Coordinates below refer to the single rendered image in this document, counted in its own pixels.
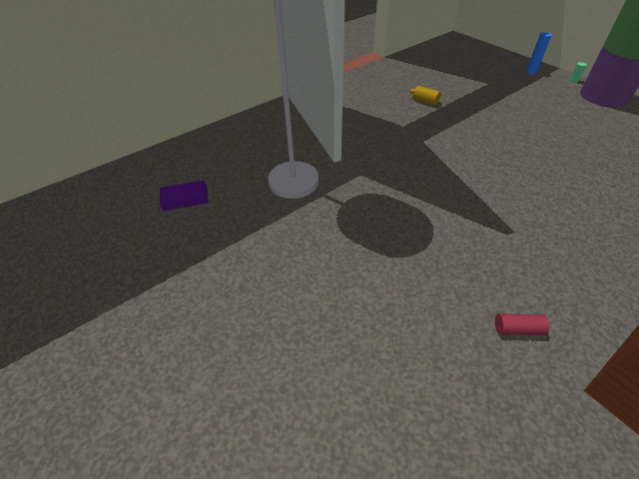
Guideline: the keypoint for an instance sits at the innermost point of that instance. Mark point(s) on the potted plant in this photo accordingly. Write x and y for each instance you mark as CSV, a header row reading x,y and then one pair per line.
x,y
614,77

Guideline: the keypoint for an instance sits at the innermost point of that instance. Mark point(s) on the floor lamp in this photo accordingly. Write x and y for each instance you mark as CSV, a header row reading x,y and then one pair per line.
x,y
290,180

